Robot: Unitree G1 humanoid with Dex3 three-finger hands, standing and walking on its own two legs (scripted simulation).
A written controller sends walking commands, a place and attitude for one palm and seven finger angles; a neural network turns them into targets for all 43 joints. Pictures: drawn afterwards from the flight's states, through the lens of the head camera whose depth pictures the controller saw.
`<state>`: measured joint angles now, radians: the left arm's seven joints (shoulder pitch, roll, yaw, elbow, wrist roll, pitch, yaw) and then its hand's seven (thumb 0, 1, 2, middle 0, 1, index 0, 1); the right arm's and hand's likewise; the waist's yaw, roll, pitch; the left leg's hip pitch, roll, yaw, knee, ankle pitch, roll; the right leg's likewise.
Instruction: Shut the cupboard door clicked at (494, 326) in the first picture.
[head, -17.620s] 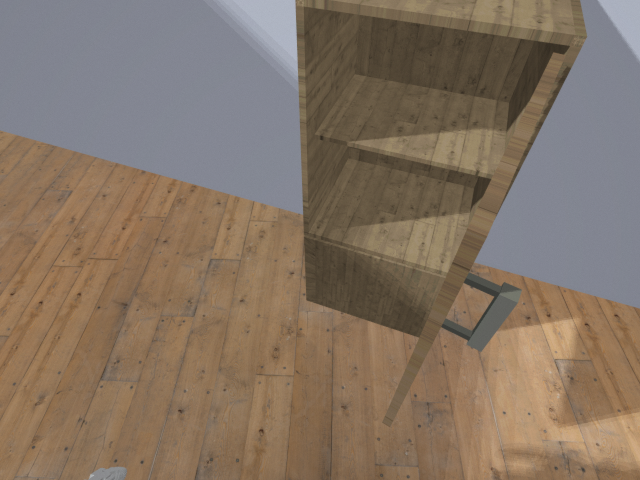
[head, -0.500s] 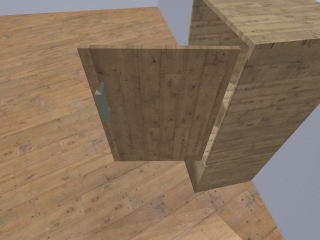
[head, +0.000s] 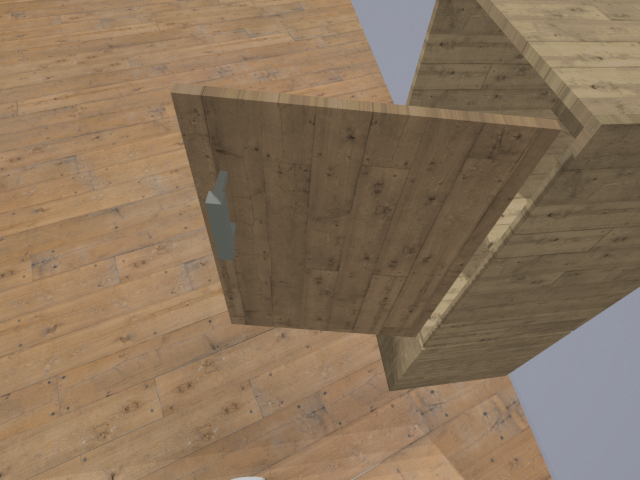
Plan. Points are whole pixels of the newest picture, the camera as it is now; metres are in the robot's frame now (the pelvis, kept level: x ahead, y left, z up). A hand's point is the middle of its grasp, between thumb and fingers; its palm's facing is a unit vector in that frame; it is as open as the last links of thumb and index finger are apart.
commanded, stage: come to a stop and stand still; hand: left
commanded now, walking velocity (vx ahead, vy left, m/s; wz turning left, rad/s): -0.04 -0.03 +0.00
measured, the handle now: (224, 217) +0.42 +0.17 +0.05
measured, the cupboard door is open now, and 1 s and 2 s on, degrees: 79 79 79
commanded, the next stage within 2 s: look again from close up in 0.54 s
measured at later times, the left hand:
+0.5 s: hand out of the picture +0.03 +0.14 -0.17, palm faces +0.02 -0.98 -0.22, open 7.4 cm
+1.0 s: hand out of the picture +0.01 +0.13 -0.18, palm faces +0.03 -0.98 -0.18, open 7.4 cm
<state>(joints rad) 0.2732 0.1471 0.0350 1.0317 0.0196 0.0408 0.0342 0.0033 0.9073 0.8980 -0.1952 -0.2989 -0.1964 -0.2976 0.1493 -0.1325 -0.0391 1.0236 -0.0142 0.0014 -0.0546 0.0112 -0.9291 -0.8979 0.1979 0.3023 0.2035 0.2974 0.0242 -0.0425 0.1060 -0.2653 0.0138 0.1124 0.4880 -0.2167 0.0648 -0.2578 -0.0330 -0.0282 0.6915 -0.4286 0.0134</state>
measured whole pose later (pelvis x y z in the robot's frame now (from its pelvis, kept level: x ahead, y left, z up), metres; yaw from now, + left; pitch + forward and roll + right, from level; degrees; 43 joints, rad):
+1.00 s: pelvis +0.01 -0.04 +0.00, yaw +1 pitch +0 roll +0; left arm 0.29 0.15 -0.01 1.10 0.02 -0.01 0.03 0.00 0.90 0.90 -0.20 -0.30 -0.20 -0.30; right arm 0.25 -0.16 0.00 1.10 -0.01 -0.02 -0.03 0.02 -0.93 -0.90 0.20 0.30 0.20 0.30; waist 0.01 -0.01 0.04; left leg -0.24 0.01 0.03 0.47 -0.22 0.00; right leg -0.18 -0.02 -0.01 0.48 -0.30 0.01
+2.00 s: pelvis +0.03 -0.03 +0.00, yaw +1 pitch +0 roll +0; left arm 0.28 0.16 0.00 1.11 0.02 -0.01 0.03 0.00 0.91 0.90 -0.19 -0.30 -0.20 -0.30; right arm 0.28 -0.13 0.01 1.14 -0.01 -0.01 -0.03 0.01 -0.91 -0.90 0.20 0.30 0.20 0.30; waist 0.01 -0.03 0.05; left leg -0.21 -0.01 0.04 0.45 -0.24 0.02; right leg -0.13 -0.03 -0.01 0.44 -0.30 0.02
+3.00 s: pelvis -0.02 -0.01 +0.00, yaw +2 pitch -2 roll +0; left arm 0.36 0.19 -0.01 1.02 0.02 0.00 0.03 0.00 0.90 0.90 -0.19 -0.30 -0.20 -0.30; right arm 0.30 -0.18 0.00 1.03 -0.01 0.01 -0.01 0.01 -0.91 -0.90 0.20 0.30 0.20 0.30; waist 0.00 -0.01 0.01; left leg -0.28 -0.02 0.03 0.49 -0.18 0.04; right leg -0.21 -0.04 0.00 0.49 -0.26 0.03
